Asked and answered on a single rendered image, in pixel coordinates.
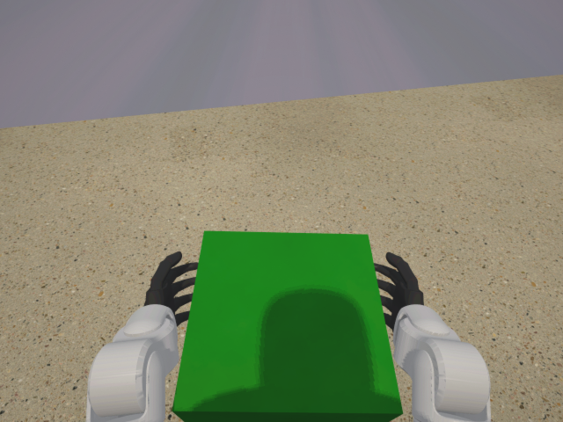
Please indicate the robot left hand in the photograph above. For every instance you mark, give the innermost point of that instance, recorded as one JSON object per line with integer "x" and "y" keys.
{"x": 162, "y": 289}

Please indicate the right robot forearm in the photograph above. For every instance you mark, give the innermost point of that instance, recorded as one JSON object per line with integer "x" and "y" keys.
{"x": 450, "y": 379}

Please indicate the left robot forearm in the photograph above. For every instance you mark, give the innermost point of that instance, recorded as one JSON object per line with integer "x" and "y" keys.
{"x": 126, "y": 382}

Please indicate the carton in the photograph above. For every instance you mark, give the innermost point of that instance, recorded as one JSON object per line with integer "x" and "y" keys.
{"x": 286, "y": 327}

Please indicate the robot right hand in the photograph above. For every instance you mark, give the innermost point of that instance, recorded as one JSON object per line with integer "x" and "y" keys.
{"x": 406, "y": 292}

